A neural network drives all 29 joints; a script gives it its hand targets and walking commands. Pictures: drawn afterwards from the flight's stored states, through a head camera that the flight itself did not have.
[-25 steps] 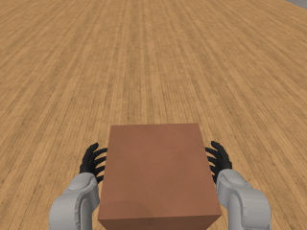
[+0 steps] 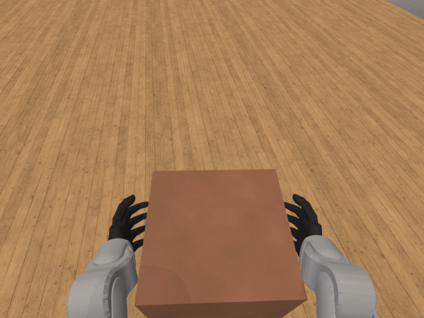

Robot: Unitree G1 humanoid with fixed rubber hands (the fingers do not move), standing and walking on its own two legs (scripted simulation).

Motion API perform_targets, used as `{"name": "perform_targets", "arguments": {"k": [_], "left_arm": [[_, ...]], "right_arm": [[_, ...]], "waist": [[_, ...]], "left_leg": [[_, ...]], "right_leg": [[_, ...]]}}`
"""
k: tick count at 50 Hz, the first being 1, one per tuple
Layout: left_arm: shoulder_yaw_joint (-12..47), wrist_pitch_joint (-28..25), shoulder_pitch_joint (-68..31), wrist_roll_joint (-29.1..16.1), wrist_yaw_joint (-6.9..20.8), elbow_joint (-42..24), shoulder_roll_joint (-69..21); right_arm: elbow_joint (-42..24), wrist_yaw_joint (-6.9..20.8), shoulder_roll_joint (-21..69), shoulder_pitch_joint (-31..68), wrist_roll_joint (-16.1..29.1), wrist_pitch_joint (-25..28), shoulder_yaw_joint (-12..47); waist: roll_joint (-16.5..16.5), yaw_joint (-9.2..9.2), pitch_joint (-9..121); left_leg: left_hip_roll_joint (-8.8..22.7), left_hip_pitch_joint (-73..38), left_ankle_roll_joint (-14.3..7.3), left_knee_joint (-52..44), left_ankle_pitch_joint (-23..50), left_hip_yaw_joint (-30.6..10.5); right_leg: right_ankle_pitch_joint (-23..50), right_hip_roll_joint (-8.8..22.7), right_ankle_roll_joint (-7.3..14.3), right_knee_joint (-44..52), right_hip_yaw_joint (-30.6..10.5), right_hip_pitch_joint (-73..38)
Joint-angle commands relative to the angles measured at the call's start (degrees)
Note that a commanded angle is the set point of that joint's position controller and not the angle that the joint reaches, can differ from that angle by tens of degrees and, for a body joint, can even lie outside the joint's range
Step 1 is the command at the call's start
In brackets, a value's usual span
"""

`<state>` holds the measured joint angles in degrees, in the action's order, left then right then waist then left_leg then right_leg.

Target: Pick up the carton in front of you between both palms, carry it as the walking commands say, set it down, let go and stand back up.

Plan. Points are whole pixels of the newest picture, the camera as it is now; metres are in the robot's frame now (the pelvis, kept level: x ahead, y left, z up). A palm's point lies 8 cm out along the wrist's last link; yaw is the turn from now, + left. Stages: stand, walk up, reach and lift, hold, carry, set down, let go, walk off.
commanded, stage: carry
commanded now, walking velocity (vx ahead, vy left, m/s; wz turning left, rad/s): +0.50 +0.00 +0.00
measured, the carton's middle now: (215, 254) +0.23 -0.01 +0.01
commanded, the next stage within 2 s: none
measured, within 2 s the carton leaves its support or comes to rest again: neither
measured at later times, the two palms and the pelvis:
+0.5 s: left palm (152, 116) +0.53 +0.12 +0.10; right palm (274, 113) +0.55 -0.18 +0.08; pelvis +0.32 -0.04 +0.00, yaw +3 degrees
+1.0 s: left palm (149, 57) +0.87 +0.17 +0.07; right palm (239, 57) +0.87 -0.13 +0.07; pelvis +0.65 +0.02 +0.00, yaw +1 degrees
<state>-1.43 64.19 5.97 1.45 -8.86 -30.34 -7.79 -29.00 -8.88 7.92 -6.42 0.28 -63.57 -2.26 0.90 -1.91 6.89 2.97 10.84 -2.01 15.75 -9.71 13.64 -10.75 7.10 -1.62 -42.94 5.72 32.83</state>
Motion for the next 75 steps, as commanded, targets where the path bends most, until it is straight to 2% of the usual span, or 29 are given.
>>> {"name": "perform_targets", "arguments": {"k": [1,6,9,10,11,12,14,16,19,29,32,33,34,35,36,39,41,46,52,56,57,58,59,60,62,63,65,68,75], "left_arm": [[32.2,-1.3,-17.5,-8.8,1.9,-6.3,-40.7],[30.9,0.7,-18.6,-10.1,1.3,-7.5,-34.8],[29.2,1.8,-17.8,-10.2,1.1,-6.0,-32.8],[28.6,2.0,-16.3,-10.1,1.1,-5.2,-32.1],[28.4,2.0,-16.6,-10.6,1.0,-4.8,-31.8],[28.5,2.0,-16.6,-10.9,1.2,-5.0,-32.9],[30.1,1.6,-19.9,-11.9,2.3,-6.2,-37.9],[31.8,0.6,-22.8,-12.6,3.4,-7.0,-41.4],[32.7,-0.3,-22.2,-13.1,4.5,-7.2,-41.7],[29.7,1.3,-17.2,-10.5,2.3,-6.0,-34.7],[30.5,1.4,-17.9,-10.8,2.0,-6.2,-34.6],[30.8,1.5,-18.2,-10.8,1.9,-6.2,-34.4],[31.1,1.7,-18.8,-10.8,1.9,-6.7,-33.9],[31.3,2.0,-18.9,-10.2,1.9,-7.7,-33.7],[32.3,1.8,-18.7,-10.9,2.1,-6.9,-35.8],[33.7,-0.3,-20.2,-11.1,3.8,-5.9,-43.6],[33.8,-1.8,-18.3,-9.9,4.3,-4.8,-46.6],[33.6,-3.3,-14.6,-7.8,3.3,-5.0,-44.4],[33.2,-1.7,-16.6,-9.6,2.3,-9.8,-38.1],[31.0,0.1,-14.8,-10.3,1.7,-8.8,-33.8],[30.4,0.6,-13.8,-10.1,1.5,-8.1,-33.0],[30.2,0.9,-14.5,-10.7,1.4,-8.8,-31.8],[30.2,1.2,-14.9,-11.0,1.4,-8.3,-32.5],[30.6,1.4,-16.9,-12.0,1.7,-9.0,-34.4],[31.7,0.9,-18.6,-12.2,2.8,-8.9,-38.7],[32.4,0.5,-20.6,-12.4,3.4,-9.3,-40.2],[33.1,0.0,-20.8,-12.7,4.3,-8.7,-41.8],[32.5,-0.2,-19.3,-12.6,4.6,-8.1,-40.0],[29.8,0.9,-15.9,-10.6,3.0,-6.6,-35.2]], "right_arm": [[-8.8,3.8,39.3,19.9,11.0,0.9,33.3],[-8.7,1.7,34.9,19.7,9.6,-0.8,31.5],[-7.3,0.7,32.8,19.8,8.6,-2.0,30.5],[-7.2,0.4,32.2,20.1,8.5,-2.4,30.6],[-9.4,0.4,31.5,20.1,8.5,-3.0,30.9],[-9.4,0.7,33.4,20.7,9.2,-3.3,31.7],[-9.0,1.6,38.4,23.2,9.8,-2.7,32.7],[-8.3,2.4,42.5,23.4,9.7,-1.6,33.2],[-7.6,2.4,43.7,22.3,8.4,-0.4,33.1],[-8.4,1.1,35.8,19.9,8.4,-2.1,31.8],[-7.8,1.4,35.3,19.5,8.9,-2.4,30.9],[-6.4,1.3,35.0,17.7,8.3,-2.3,30.2],[-5.5,1.4,34.6,16.7,8.1,-2.2,29.0],[-4.5,1.6,34.5,17.1,8.0,-1.8,28.8],[-5.6,2.1,36.4,17.2,8.9,-1.5,29.5],[-7.2,4.1,44.5,21.2,10.2,0.5,32.9],[-7.9,5.2,46.5,21.7,10.6,1.8,34.2],[-7.6,5.7,42.5,17.7,10.5,2.7,34.2],[-10.8,3.3,37.0,17.5,9.9,1.7,32.6],[-11.0,1.5,33.0,17.3,9.0,-0.3,31.5],[-10.6,1.2,31.5,17.0,8.8,-0.9,31.3],[-13.1,1.1,30.8,17.6,9.4,-1.6,31.6],[-12.8,1.3,32.3,18.5,9.7,-2.3,32.4],[-11.8,1.5,34.0,19.0,9.5,-2.4,32.4],[-10.8,2.4,38.9,20.9,9.9,-2.0,33.3],[-10.0,2.7,40.9,21.0,9.6,-1.4,33.3],[-9.3,3.0,42.7,21.1,8.9,-0.7,33.6],[-9.1,2.4,42.2,21.0,8.2,-0.4,33.9],[-8.9,1.2,37.4,19.2,8.2,-1.7,32.6]], "waist": [[-8.5,1.07,5.4],[-8.4,0.70,2.3],[-6.0,2.22,4.7],[-1.0,3.51,8.5],[16.1,4.14,13.2],[19.0,3.79,13.1],[7.6,3.31,12.2],[2.5,2.63,10.2],[6.7,2.44,7.6],[8.2,2.93,-0.1],[8.3,2.01,2.9],[5.1,1.28,7.3],[-5.1,-0.08,10.4],[-21.7,0.46,13.5],[-19.9,0.98,13.3],[-4.2,1.30,12.0],[-5.6,1.09,11.3],[-8.6,1.17,5.8],[-8.8,0.57,1.1],[-6.6,2.33,5.8],[-3.9,3.66,9.9],[11.1,3.81,13.9],[17.7,3.83,13.9],[12.3,3.59,13.4],[3.0,2.70,11.1],[1.8,2.45,10.4],[4.0,2.32,8.8],[7.0,2.25,6.2],[7.1,2.84,0.4]], "left_leg": [[12.7,-8.2,-5.0,-9.4,0.0,-9.2],[11.8,-9.1,-4.3,-6.2,2.6,-5.8],[8.1,-3.5,-1.4,10.4,11.8,-0.6],[6.4,4.2,0.5,23.7,10.7,0.1],[-0.5,19.1,3.9,42.6,-1.6,0.0],[-2.1,28.5,3.0,51.6,-17.9,-6.2],[3.6,30.4,0.3,57.6,-14.2,-12.4],[6.5,27.0,0.4,49.7,-6.9,-13.3],[5.4,24.7,1.7,39.9,-2.4,-9.8],[2.5,21.7,1.7,13.7,7.3,-2.4],[-0.6,7.2,0.6,9.7,4.8,2.4],[-2.6,-4.1,0.3,10.3,0.9,3.5],[6.8,-14.3,-1.3,5.1,-5.5,-10.7],[20.4,-25.5,-9.2,-2.8,-8.3,-37.3],[22.6,-24.7,-10.7,-3.7,0.1,-39.5],[19.0,-15.2,-7.3,-1.9,11.4,-25.0],[16.8,-12.1,-5.2,-4.6,8.3,-18.7],[13.0,-12.9,-5.4,-8.1,8.3,-10.2],[11.5,-13.2,-4.6,-6.9,13.6,-5.3],[7.7,-8.2,-1.0,12.5,26.2,1.0],[6.4,0.2,0.4,24.6,20.9,0.9],[0.3,14.0,3.7,42.9,6.8,0.0],[-3.8,24.7,3.5,54.2,-16.1,-6.0],[0.4,27.2,1.3,60.4,-16.8,-11.6],[5.1,25.8,-0.3,56.3,-9.3,-13.9],[6.1,24.4,0.1,52.1,-6.5,-13.8],[5.4,22.2,0.7,45.9,-3.5,-11.3],[5.2,25.3,2.1,36.3,0.3,-9.0],[3.0,25.7,2.4,17.4,7.2,-3.6]], "right_leg": [[5.6,-0.1,-0.5,9.6,1.9,0.7],[8.0,-0.9,0.3,15.5,5.9,-5.0],[1.2,-4.4,1.4,17.9,10.1,-21.9],[-3.1,-0.1,2.8,18.6,2.6,-33.3],[-9.4,14.4,9.3,27.0,-22.6,-44.1],[-4.4,18.2,13.0,31.9,-32.3,-46.8],[0.2,17.1,11.7,30.6,-24.1,-40.5],[-3.1,14.3,7.6,33.2,-14.1,-33.6],[-5.1,11.6,6.8,36.3,-6.0,-29.5],[10.4,8.4,5.5,34.1,3.3,-34.6],[20.7,6.5,3.3,21.7,7.4,-32.6],[24.0,3.8,2.2,11.3,9.3,-28.3],[14.8,0.7,-0.2,-4.2,9.5,-17.8],[-10.2,-7.0,-2.4,-21.5,6.6,0.0],[-17.7,-4.5,-0.7,-30.1,-2.1,6.0],[-8.3,1.9,2.2,-25.0,-5.9,3.9],[-4.9,1.3,1.6,-17.3,-3.8,1.5],[2.0,0.3,-0.3,1.8,0.6,4.1],[9.1,-1.6,0.7,13.3,6.4,-1.0],[3.5,-7.1,2.0,17.4,12.2,-23.2],[-0.8,-3.3,2.6,16.6,6.4,-35.7],[-9.7,13.1,8.6,24.9,-20.4,-44.7],[-3.3,18.6,13.9,32.7,-34.4,-48.4],[1.6,18.7,14.0,31.0,-28.9,-45.3],[3.9,14.9,9.8,31.0,-18.4,-37.0],[2.4,13.5,7.9,32.3,-13.4,-34.3],[0.7,11.4,6.5,34.0,-7.5,-30.5],[-2.2,10.7,7.8,37.8,-4.4,-31.2],[13.1,8.1,7.0,35.6,2.6,-35.7]]}}
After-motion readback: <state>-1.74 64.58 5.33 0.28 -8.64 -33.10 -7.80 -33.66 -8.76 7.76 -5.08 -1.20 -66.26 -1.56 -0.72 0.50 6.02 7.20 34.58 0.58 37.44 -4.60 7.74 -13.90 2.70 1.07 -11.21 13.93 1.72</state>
